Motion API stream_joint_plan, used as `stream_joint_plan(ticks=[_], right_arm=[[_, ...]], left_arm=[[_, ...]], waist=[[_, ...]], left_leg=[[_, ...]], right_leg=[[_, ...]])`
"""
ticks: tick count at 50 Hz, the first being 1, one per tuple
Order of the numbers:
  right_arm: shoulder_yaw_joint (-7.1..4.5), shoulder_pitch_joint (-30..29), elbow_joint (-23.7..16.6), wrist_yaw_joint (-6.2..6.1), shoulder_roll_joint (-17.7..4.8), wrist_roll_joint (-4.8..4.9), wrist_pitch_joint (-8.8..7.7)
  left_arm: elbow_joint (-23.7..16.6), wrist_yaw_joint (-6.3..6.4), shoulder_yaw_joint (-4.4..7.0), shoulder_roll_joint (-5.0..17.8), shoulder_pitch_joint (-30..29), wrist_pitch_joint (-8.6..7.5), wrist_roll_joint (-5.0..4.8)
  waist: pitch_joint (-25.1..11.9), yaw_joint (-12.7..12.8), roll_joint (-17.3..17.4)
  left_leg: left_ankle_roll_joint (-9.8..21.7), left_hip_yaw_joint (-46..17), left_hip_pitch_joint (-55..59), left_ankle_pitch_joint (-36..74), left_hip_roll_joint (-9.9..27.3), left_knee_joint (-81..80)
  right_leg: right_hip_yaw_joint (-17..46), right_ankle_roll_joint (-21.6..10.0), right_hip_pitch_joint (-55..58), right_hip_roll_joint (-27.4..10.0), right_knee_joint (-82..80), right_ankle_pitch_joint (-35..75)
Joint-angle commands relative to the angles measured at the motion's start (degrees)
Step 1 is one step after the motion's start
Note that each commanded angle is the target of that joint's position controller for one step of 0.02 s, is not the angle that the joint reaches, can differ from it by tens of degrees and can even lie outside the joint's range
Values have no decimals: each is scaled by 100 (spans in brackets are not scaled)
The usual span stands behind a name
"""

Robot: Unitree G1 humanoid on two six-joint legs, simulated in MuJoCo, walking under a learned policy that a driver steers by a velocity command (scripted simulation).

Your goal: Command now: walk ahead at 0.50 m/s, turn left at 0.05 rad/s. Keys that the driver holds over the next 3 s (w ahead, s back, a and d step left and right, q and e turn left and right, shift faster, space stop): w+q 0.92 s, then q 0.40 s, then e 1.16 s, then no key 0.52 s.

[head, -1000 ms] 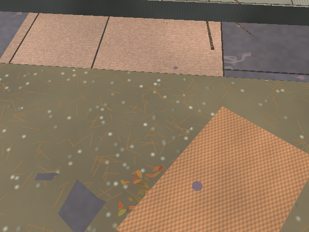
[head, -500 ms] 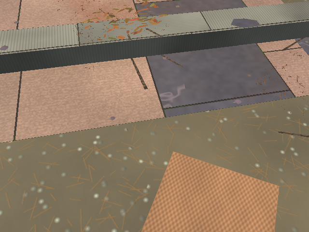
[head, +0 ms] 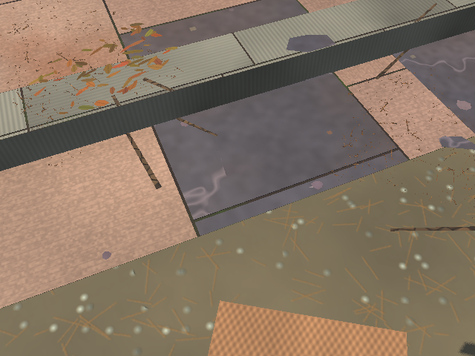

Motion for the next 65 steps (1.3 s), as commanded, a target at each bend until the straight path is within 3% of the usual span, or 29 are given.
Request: stream_joint_plan(ticks=[1,5,9,14,17,19,20,21,22,23,25,27,29,34,39,42,43,44,45,46,48,49,52,53,54,57,62,64,65], right_arm=[[-118,259,-255,-7,-422,3,70],[-108,-249,-400,-48,-301,-26,192],[-57,-852,-569,69,-172,-45,123],[-6,-1516,-965,243,-114,-50,109],[-100,-1323,-1123,328,-307,-56,131],[-344,-70,-890,280,-722,-44,166],[-533,866,-714,177,-1179,-31,209],[-631,883,-725,135,-1737,26,196],[-493,1088,-854,135,-1283,-9,150],[-423,902,-836,121,-1016,-64,117],[-339,161,-984,92,-726,-47,108],[-277,-168,-1161,51,-569,-142,113],[-301,-182,-1165,-2,-648,-111,101],[-368,127,-1058,-147,-853,-36,172],[-369,534,-930,-180,-814,5,270],[-347,356,-1002,-182,-692,-30,302],[-252,329,-1073,-161,-425,-66,280],[-138,755,-1205,-154,-64,-52,241],[-98,1104,-1317,-160,-170,40,205],[-223,835,-1220,-161,-698,67,219],[-295,15,-1395,-168,-795,-65,293],[-331,-21,-1436,-162,-745,-96,333],[-281,110,-1489,-148,-389,-45,482],[-197,118,-1417,37,-296,-583,568],[-171,121,-1437,122,-110,-523,605],[-107,-73,-1413,260,-88,-337,630],[-169,-496,-1551,254,-353,-393,619],[-244,96,-1363,169,-468,-511,509],[-367,463,-1380,79,-999,-539,437]], left_arm=[[-203,25,195,594,99,-216,32],[82,110,244,713,233,-330,105],[229,175,255,818,284,-330,73],[542,226,324,961,680,-177,-31],[546,311,384,1170,546,-25,-71],[497,391,381,1237,402,82,-81],[408,432,304,1093,487,51,-14],[145,299,24,223,1165,-118,166],[140,200,54,620,611,-351,-7],[-50,139,125,884,43,-477,-227],[-95,202,117,846,-222,-551,-28],[-101,213,175,873,-17,-419,52],[-91,225,141,720,55,-294,84],[-320,198,-3,407,-940,-276,78],[-455,80,90,677,-1393,-386,-45],[-287,84,232,877,-698,-466,-49],[-204,124,318,1074,-73,-498,38],[-137,169,425,1516,669,-488,160],[61,117,463,1546,1035,-397,63],[-42,124,335,1066,771,-370,-12],[-106,170,205,734,159,-281,89],[-85,185,164,609,-38,-276,107],[63,191,194,684,-243,-285,73],[275,183,142,718,331,-230,215],[342,177,185,841,304,-194,218],[275,165,150,765,-75,-93,129],[373,214,243,1002,247,71,46],[394,253,236,997,358,154,8],[279,244,193,869,725,187,76]], waist=[[-601,-27,-519],[-134,62,-413],[64,290,-393],[275,547,-322],[-49,292,-587],[-801,-434,-614],[-1375,-835,-136],[-1933,-164,1426],[-2612,-611,778],[-1820,-703,518],[-856,-242,-167],[-668,104,62],[-532,200,79],[-314,-160,273],[-337,-308,428],[-491,141,611],[-1007,451,434],[-1856,512,-623],[-2194,417,-2122],[-1444,524,-1323],[-384,432,-530],[-253,269,-583],[-258,39,-851],[-423,64,-314],[-466,-18,-618],[-559,-32,-1031],[-496,155,-951],[-840,-131,-449],[-1234,-222,628]], left_leg=[[-78,-339,-943,548,401,-113],[-228,-585,-1471,1595,293,-989],[-149,-281,-1276,2829,87,-2379],[112,6,-1630,2429,-43,-3174],[404,462,-1091,1473,-425,-3244],[731,694,681,1388,-913,-3487],[1058,-263,2463,1604,-444,-3609],[2210,-3500,4571,747,1064,-3980],[2330,-4732,5050,189,1316,-4788],[2027,-3880,4577,485,1173,-4928],[1730,-2712,2869,1587,742,-5009],[1728,-2289,1939,2316,505,-5257],[1739,-1925,1406,2732,392,-5382],[1300,-1301,816,2260,-133,-5311],[1106,-2045,1424,1505,123,-4759],[872,-2317,1538,1682,59,-4059],[677,-2040,1221,1697,-227,-3112],[290,-1309,-232,466,-901,-1264],[108,-915,-1621,-1329,-1002,124],[47,-1032,-2097,-937,-639,687],[-76,-747,-1861,-221,-343,628],[-125,-741,-1616,-109,-211,406],[-295,-394,-1200,-55,-138,-205],[-210,-126,-809,136,-399,-450],[-174,-60,-750,366,-426,-766],[-42,180,-164,1297,-423,-1907],[218,366,301,931,-583,-3170],[456,326,1225,1426,-817,-4060],[758,-1119,2229,3056,297,-4333]], right_leg=[[1529,-1118,1117,-1647,-1626,1225],[673,-958,982,-1575,-1987,1356],[-72,-653,1119,-1427,-2107,1342],[-368,-525,2217,-1774,-1760,1838],[-593,-315,2648,-1850,-855,4154],[-853,-50,2277,-1605,953,5293],[-870,191,1002,-1368,2618,3858],[-456,607,-1727,-131,4750,-1734],[810,501,-2422,-5,5366,-2355],[894,370,-2868,-307,5298,-1877],[776,343,-2447,-729,4297,-1155],[793,454,-1780,-869,3850,-938],[648,627,-1626,-872,3333,-801],[473,844,-1132,-501,1175,1094],[691,709,-794,-265,186,1160],[598,371,138,-265,-192,710],[924,97,1249,-707,-128,606],[2586,-550,3240,-1944,-194,-4],[4771,-1098,3922,-2757,-807,-1562],[4486,-933,3373,-2611,-1043,-2430],[2746,-686,1899,-2159,-1067,-218],[2151,-640,1490,-1979,-1053,1028],[1011,-693,992,-1734,-1152,2927],[742,-664,897,-1810,-1043,3844],[417,-608,939,-1733,-975,4204],[-255,-364,821,-1490,-951,3612],[-302,-188,1349,-1794,-207,3226],[-562,47,1247,-1555,1260,2860],[-778,347,321,-1185,2754,967]])
Next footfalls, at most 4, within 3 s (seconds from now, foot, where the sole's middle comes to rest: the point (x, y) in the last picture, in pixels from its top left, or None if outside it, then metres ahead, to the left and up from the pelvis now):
0.40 left None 0.38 0.17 -0.77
0.86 right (227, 273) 0.70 0.07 -0.77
1.30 left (139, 278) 0.69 0.33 -0.77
1.70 right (206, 246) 0.80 0.14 -0.77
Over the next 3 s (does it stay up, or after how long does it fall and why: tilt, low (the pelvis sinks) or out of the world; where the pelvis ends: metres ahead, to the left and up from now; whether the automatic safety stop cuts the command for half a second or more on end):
stays up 0.72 0.19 0.00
